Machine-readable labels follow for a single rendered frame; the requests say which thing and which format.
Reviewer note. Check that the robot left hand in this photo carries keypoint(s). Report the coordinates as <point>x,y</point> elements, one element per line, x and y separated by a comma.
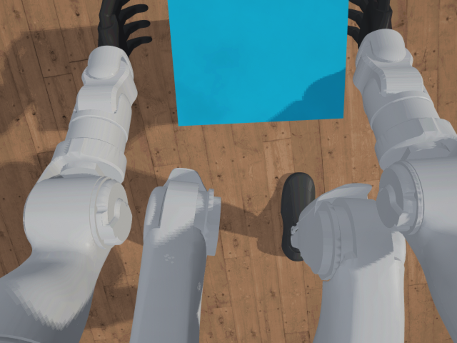
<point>111,28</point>

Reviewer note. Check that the robot right hand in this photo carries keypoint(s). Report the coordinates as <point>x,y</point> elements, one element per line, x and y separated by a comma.
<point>375,15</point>

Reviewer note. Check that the robot left thigh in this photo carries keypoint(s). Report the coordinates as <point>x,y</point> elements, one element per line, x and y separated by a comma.
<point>171,279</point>

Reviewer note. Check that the robot right forearm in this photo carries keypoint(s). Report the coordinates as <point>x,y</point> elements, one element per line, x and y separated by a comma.
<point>400,111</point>

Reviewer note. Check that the robot left forearm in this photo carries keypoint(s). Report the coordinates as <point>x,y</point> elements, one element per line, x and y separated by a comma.
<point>99,126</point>

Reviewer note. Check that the carton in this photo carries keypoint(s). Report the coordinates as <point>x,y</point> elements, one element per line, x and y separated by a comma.
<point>246,61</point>

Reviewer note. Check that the right robot foot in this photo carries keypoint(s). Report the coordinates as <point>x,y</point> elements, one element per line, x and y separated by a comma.
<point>298,192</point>

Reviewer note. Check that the left robot upper arm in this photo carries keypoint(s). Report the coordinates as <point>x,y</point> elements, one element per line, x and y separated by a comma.
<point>71,224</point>

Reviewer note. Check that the right robot upper arm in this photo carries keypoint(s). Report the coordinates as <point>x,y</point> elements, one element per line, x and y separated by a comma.
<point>418,198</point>

